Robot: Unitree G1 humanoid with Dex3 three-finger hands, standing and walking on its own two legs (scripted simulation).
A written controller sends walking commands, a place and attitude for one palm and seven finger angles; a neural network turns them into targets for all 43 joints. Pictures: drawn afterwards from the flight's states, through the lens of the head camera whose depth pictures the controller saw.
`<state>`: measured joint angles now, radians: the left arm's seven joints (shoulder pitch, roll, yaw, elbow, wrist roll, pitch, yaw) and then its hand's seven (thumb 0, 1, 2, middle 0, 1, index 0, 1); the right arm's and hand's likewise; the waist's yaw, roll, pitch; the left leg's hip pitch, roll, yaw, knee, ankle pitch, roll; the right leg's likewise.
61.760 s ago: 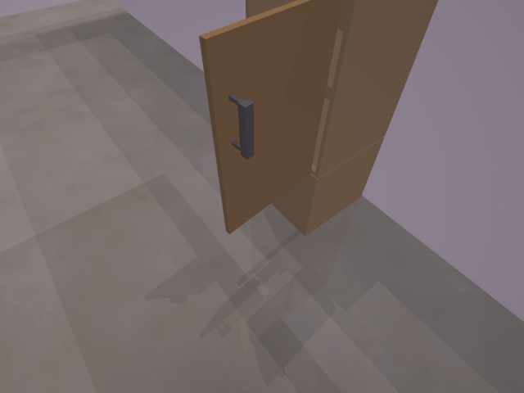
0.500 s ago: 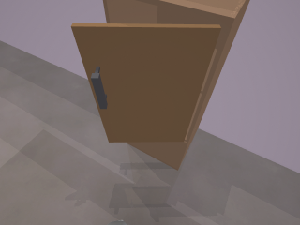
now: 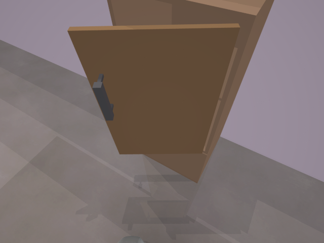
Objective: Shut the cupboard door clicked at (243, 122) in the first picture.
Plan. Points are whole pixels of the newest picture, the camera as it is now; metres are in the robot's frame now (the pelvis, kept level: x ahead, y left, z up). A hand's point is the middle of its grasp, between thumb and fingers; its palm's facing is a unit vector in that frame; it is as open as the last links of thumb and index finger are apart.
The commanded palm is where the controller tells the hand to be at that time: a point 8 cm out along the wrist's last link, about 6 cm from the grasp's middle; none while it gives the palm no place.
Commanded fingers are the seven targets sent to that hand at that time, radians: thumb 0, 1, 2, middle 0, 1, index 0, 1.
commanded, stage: come to a stop and stand still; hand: left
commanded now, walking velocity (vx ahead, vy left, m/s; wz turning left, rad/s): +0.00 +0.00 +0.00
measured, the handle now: (105, 97) +0.48 +0.20 +0.06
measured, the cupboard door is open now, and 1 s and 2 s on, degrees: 31 31 31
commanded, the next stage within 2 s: look again from close up in 0.56 s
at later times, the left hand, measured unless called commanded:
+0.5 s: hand out of the picture -0.01 +0.25 -0.17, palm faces -0.03 -0.97 -0.24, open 7.4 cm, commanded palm none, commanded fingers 0.00 0.90 0.90 -0.20 -0.30 -0.20 -0.30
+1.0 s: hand out of the picture -0.02 +0.21 -0.17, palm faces -0.03 -0.98 -0.19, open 7.4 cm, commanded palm none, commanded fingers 0.00 0.90 0.90 -0.20 -0.30 -0.20 -0.30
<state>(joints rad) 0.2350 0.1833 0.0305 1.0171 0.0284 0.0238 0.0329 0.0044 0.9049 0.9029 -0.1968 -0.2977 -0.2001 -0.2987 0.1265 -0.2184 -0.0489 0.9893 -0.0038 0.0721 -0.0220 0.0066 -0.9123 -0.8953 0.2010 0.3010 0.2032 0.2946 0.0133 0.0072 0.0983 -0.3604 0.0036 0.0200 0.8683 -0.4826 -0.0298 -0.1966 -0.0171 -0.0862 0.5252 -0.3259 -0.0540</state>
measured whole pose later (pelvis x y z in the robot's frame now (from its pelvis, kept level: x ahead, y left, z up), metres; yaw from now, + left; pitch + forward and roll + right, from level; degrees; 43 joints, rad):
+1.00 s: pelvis -0.03 +0.04 +0.00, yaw -2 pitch -1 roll +1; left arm 0.26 0.16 -0.02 1.11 0.01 -0.01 0.02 0.01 0.91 0.90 -0.20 -0.30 -0.20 -0.30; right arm 0.24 -0.17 0.01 1.10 -0.01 -0.03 -0.02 0.01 -0.92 -0.90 0.20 0.30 0.20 0.29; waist 0.01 -0.01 0.05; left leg -0.18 0.00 0.09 0.43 -0.24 0.02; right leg -0.22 -0.04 -0.04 0.48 -0.25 0.01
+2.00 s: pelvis -0.07 +0.02 -0.08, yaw +1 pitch +11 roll -2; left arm 0.44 0.22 0.13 -0.12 -0.27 -0.28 -0.22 0.02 0.90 0.90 -0.68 -0.83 -0.69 -0.83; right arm 0.25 -0.17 0.04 0.53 0.02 -0.22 -0.06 0.02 -0.90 -0.89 0.21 0.30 0.21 0.30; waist 0.01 0.03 -0.10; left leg -0.83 0.04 -0.02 1.12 -0.48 -0.01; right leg -0.79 -0.03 -0.12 1.08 -0.48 -0.03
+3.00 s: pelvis -0.03 +0.02 -0.03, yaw +1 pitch +5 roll -1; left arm 0.33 0.23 0.18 -0.11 -0.29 -0.18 -0.20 0.02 0.90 0.90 -1.29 -1.50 -1.30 -1.50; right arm 0.28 -0.26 0.04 0.55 0.03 -0.23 -0.06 0.02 -0.91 -0.90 0.21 0.30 0.21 0.30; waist 0.01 0.04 -0.07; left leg -0.49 0.03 0.01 0.81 -0.40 -0.01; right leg -0.47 -0.03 -0.10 0.79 -0.40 -0.02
